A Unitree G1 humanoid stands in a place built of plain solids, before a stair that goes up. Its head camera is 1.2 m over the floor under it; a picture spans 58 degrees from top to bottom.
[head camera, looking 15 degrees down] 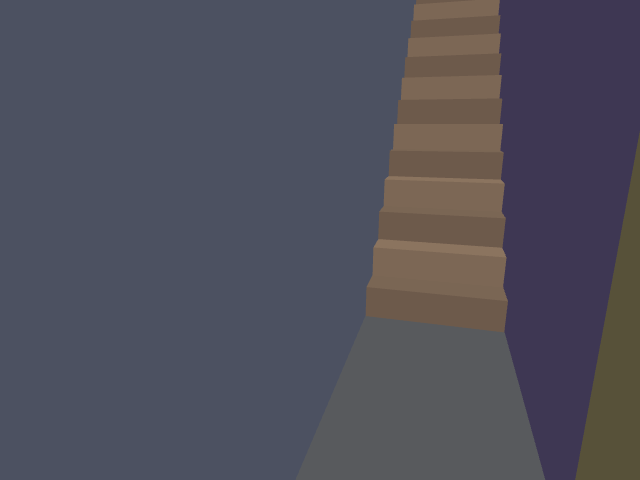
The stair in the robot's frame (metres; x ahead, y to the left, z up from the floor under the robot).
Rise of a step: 0.20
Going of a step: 0.23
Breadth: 0.84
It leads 16 degrees to the right of straight ahead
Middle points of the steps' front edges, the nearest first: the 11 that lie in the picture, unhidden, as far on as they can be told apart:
2.46 -0.70 0.20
2.68 -0.76 0.40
2.90 -0.82 0.60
3.12 -0.88 0.80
3.34 -0.95 1.00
3.56 -1.01 1.20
3.78 -1.07 1.40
4.00 -1.13 1.60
4.22 -1.19 1.80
4.43 -1.26 2.00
4.65 -1.32 2.20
